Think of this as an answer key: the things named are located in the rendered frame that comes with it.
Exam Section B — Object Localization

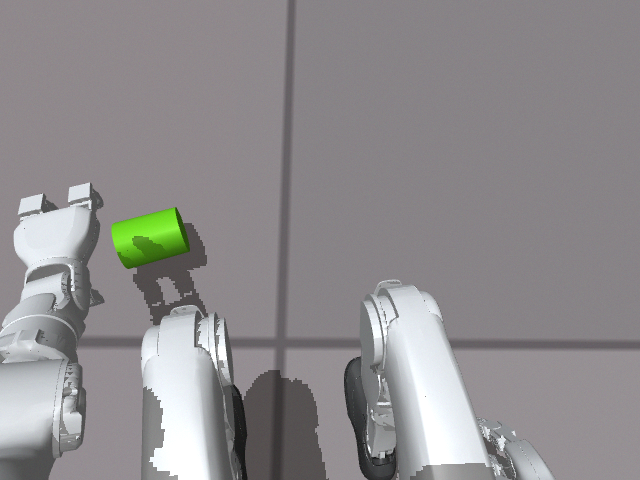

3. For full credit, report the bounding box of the left robot hand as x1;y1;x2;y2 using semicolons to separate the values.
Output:
13;183;105;307

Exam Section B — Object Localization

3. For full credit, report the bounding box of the left robot foot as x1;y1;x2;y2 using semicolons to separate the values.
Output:
231;384;248;480

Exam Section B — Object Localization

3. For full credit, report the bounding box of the right robot hand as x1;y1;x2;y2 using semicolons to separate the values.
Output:
477;418;556;480

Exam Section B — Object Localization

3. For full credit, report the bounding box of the can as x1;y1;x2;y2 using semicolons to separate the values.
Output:
111;207;190;269

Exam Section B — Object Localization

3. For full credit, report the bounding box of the left robot arm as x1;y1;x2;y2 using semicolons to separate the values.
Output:
0;257;90;480

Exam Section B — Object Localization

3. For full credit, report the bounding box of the right robot foot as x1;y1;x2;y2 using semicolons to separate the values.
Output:
344;357;396;480

